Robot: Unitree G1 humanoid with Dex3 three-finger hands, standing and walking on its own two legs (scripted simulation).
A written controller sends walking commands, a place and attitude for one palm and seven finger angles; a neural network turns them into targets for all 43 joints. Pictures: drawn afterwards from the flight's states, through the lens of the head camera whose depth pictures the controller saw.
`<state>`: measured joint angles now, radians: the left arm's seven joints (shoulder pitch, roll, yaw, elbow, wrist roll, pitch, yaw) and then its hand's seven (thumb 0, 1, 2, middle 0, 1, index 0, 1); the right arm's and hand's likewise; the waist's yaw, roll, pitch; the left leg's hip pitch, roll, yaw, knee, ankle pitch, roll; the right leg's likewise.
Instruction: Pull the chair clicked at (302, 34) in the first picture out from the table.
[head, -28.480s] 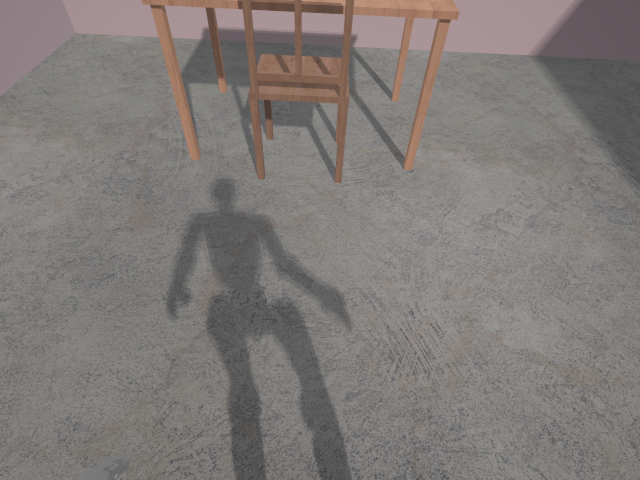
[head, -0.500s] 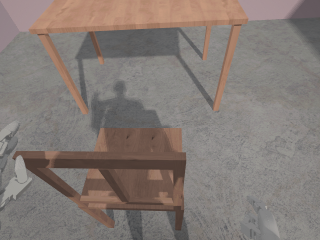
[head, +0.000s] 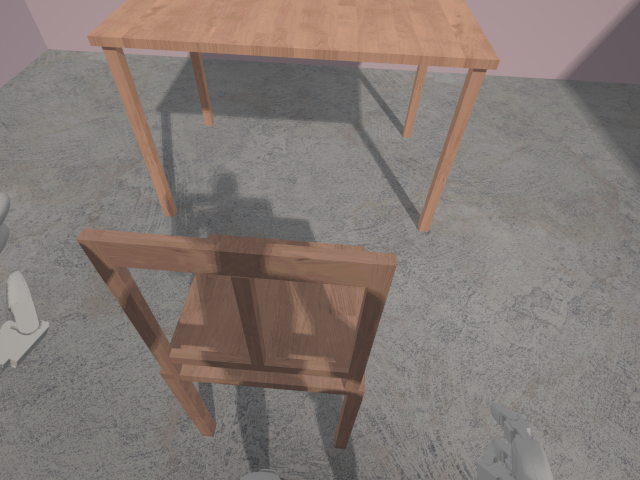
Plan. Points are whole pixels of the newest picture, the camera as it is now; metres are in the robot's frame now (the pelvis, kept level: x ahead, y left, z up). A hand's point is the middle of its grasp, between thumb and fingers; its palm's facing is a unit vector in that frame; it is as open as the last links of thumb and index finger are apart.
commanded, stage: step back with the hand held close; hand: left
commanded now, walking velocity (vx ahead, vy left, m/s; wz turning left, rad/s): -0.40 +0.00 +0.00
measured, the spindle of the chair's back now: (251, 323) +0.36 +0.13 -0.08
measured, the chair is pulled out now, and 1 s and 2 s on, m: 0.74 0.74 0.74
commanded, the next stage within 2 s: stop stepping back and stand still in 0.50 s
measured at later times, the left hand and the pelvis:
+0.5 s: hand (52, 384) +0.16 +0.23 +0.17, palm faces +0.33 -0.81 -0.49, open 7.4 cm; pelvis -0.08 -0.02 +0.01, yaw -4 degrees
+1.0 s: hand out of the picture +0.01 +0.21 +0.18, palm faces +0.45 -0.81 -0.37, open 7.4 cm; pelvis -0.19 -0.05 +0.01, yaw +0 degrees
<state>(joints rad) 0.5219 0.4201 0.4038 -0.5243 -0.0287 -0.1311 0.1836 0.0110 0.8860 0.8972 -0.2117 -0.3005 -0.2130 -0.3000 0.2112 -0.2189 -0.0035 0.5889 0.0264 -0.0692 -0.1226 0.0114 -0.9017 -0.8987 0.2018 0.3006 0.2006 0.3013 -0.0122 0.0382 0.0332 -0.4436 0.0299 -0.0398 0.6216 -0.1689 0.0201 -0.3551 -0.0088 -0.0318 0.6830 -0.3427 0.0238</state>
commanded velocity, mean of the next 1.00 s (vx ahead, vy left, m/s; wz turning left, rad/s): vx -0.14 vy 0.03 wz -0.01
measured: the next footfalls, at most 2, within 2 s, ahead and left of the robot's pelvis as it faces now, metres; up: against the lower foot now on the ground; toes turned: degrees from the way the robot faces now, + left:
right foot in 0.14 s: -0.05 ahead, -0.14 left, +0.00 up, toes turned -2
left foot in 0.36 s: +0.02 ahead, +0.10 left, +0.00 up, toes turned -2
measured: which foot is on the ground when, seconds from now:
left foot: down 0.00-0.22, up 0.24-0.34, down 0.36-0.68, up 0.70-0.90, down 0.92-1.00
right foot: up 0.00-0.12, down 0.14-0.38, up 0.40-0.60, down 0.62-0.96, up 0.98-1.00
